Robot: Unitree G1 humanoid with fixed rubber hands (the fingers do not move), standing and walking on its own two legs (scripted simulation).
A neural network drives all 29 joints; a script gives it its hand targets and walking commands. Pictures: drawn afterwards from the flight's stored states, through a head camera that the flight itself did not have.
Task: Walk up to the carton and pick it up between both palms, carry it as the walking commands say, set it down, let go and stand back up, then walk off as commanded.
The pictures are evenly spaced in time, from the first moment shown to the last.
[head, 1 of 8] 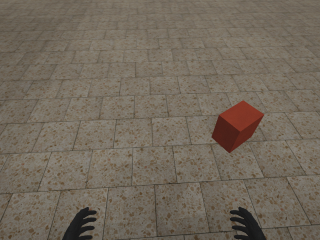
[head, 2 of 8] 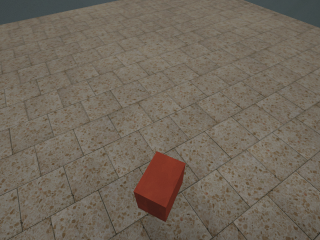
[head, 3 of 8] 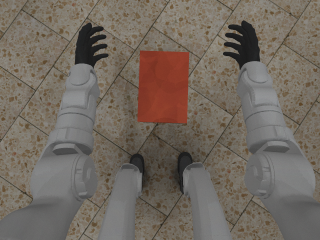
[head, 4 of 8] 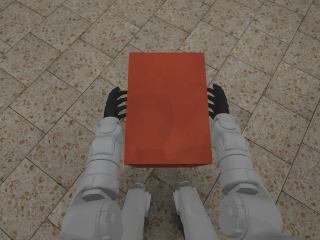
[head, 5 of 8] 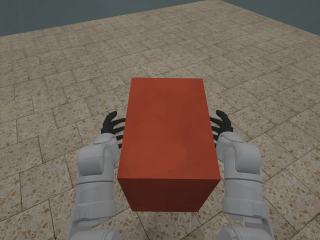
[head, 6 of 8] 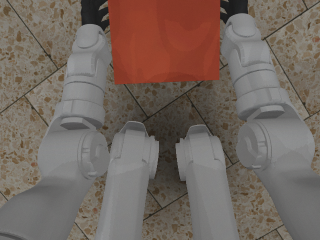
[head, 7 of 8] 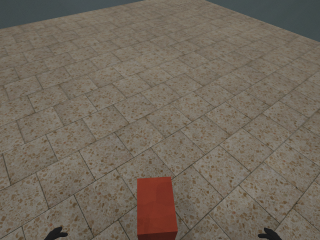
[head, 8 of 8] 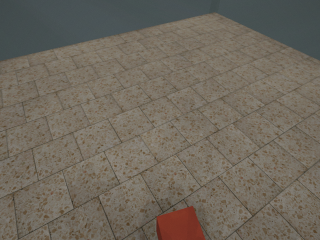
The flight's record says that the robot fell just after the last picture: no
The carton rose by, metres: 0.69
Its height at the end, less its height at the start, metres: +0.00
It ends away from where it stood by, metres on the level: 1.07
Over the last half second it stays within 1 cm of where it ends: yes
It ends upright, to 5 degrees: yes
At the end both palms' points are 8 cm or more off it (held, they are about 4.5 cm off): yes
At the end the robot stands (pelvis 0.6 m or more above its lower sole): yes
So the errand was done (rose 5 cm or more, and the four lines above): yes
